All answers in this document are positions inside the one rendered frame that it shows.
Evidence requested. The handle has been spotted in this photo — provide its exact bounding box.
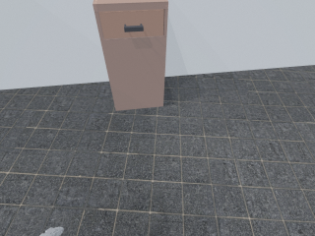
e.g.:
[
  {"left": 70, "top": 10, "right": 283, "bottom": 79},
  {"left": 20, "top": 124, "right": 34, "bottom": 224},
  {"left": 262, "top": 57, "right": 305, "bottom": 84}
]
[{"left": 124, "top": 24, "right": 144, "bottom": 32}]

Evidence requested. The cabinet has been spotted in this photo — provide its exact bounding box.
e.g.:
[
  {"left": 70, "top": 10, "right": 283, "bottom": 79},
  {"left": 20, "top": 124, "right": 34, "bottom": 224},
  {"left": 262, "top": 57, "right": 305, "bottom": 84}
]
[{"left": 93, "top": 0, "right": 168, "bottom": 111}]

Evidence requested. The left robot hand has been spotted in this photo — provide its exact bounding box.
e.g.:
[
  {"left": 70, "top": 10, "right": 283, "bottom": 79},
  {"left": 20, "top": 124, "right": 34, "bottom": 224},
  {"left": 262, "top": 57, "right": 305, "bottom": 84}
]
[{"left": 39, "top": 226, "right": 64, "bottom": 236}]

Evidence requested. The drawer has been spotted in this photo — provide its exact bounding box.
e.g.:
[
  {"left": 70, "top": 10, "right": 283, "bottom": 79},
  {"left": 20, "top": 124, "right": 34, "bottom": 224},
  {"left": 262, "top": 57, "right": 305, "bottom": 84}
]
[{"left": 98, "top": 9, "right": 164, "bottom": 39}]

